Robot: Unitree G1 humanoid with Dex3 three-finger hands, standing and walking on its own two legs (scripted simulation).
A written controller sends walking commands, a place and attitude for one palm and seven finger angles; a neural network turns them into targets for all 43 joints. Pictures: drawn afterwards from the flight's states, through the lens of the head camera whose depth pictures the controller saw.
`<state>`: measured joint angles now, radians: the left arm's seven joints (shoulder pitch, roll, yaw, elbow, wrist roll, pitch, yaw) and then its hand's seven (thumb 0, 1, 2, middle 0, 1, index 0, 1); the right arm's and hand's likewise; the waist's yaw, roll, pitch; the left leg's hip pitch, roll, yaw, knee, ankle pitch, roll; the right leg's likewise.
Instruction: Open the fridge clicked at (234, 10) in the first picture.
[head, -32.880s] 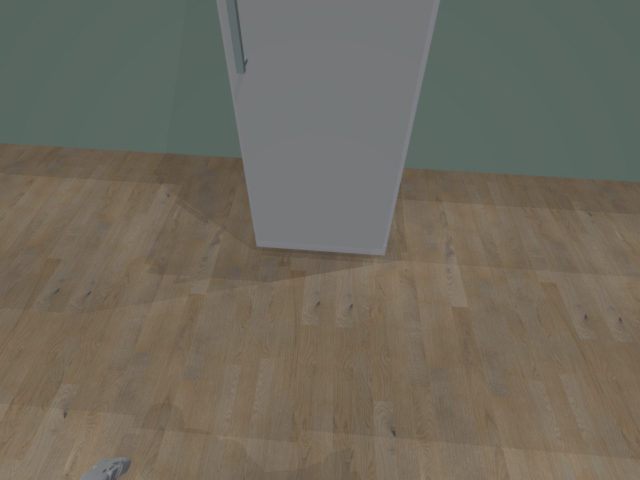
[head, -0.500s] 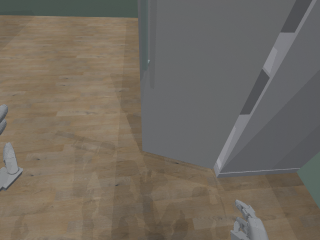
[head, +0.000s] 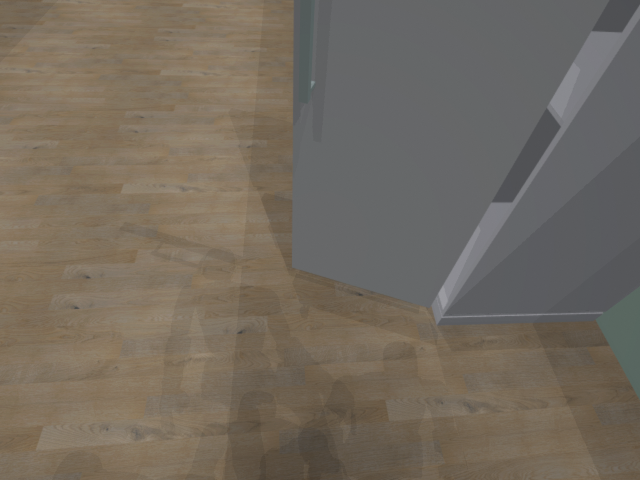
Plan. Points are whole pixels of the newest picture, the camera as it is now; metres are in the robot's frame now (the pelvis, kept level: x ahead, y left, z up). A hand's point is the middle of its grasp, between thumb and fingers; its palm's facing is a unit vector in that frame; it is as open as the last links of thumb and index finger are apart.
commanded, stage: let the arm hang, fingers relaxed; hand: left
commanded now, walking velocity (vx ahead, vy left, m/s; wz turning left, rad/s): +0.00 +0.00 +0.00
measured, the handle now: out of the picture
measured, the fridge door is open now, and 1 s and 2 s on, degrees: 69 69 69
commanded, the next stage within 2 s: look to check the result in 0.62 s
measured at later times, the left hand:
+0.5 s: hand out of the picture +0.12 +0.23 -0.15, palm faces -0.06 -0.95 -0.32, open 7.3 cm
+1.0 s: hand out of the picture +0.12 +0.23 -0.15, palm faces -0.06 -0.94 -0.33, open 7.3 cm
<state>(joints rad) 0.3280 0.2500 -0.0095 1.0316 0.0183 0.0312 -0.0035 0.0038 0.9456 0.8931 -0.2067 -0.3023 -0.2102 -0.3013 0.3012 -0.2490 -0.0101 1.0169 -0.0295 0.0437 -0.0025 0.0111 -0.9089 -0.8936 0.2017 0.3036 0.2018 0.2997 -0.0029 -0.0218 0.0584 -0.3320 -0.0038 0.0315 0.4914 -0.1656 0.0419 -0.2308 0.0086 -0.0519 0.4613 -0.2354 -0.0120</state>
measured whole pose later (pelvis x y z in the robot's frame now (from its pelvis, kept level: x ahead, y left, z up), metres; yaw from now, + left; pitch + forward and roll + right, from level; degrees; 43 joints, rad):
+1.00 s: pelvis +0.06 -0.01 +0.01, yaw -2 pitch +0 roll +0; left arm 0.12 0.33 0.00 1.14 0.01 -0.02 0.00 0.00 0.91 0.89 -0.20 -0.30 -0.21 -0.30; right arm 0.11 -0.31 -0.01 1.13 -0.02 0.00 -0.01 0.01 -0.91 -0.89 0.20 0.30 0.20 0.30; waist -0.01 0.01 0.04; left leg -0.15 0.00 0.06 0.32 -0.16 0.02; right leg -0.06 0.01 -0.02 0.29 -0.22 -0.02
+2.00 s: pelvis +0.06 -0.03 +0.01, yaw -2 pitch -1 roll +0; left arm 0.12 0.32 0.00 1.14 0.01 -0.02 0.01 0.00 0.91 0.89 -0.20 -0.30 -0.21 -0.30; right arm 0.13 -0.31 0.00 1.14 -0.02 0.01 -0.01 0.01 -0.91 -0.89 0.20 0.30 0.20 0.30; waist -0.01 0.00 0.04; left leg -0.12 0.02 0.06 0.30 -0.16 0.00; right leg -0.03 0.03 -0.01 0.26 -0.22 -0.04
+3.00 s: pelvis +0.05 -0.03 +0.01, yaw -2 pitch -1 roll +0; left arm 0.12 0.32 0.00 1.14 0.01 -0.02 0.01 0.00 0.91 0.89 -0.20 -0.30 -0.21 -0.30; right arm 0.12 -0.31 0.00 1.14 -0.02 0.01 -0.01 0.01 -0.91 -0.89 0.20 0.30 0.20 0.30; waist -0.02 0.00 0.04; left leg -0.12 0.03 0.06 0.29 -0.15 -0.01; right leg -0.03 0.04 -0.01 0.25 -0.21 -0.04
